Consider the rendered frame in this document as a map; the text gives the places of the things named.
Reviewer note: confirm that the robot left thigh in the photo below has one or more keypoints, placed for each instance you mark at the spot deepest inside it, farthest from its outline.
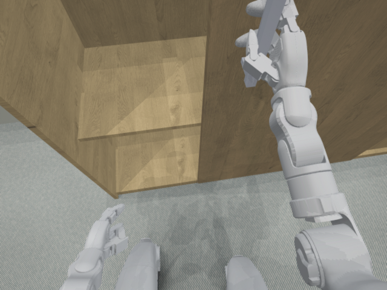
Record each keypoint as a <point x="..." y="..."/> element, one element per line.
<point x="140" y="269"/>

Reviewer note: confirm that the wardrobe door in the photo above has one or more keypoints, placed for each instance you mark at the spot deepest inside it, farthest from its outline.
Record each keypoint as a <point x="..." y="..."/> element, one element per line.
<point x="381" y="144"/>
<point x="347" y="77"/>

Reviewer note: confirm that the handle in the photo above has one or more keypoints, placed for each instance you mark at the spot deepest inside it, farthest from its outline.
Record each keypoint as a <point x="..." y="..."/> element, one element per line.
<point x="269" y="21"/>

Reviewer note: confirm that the robot left hand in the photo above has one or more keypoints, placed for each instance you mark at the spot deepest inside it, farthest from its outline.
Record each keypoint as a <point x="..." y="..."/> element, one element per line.
<point x="109" y="240"/>

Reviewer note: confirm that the robot thigh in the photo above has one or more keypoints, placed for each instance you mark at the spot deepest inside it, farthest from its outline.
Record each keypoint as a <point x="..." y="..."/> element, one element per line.
<point x="242" y="274"/>
<point x="140" y="269"/>

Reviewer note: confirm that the robot right thigh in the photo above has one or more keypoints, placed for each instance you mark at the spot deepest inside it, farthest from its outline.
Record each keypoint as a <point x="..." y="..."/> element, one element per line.
<point x="242" y="274"/>

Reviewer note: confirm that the robot right hand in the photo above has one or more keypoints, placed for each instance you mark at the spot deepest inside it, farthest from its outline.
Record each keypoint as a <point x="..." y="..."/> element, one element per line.
<point x="287" y="52"/>

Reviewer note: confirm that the robot right forearm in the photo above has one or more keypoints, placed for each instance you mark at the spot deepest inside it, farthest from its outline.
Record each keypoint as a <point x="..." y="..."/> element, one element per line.
<point x="304" y="161"/>

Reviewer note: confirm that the robot left forearm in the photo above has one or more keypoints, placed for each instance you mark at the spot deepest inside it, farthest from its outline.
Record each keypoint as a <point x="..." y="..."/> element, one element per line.
<point x="86" y="272"/>

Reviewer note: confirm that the robot right upper arm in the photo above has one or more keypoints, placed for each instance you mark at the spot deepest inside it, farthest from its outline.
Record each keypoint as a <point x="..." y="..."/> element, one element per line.
<point x="333" y="258"/>

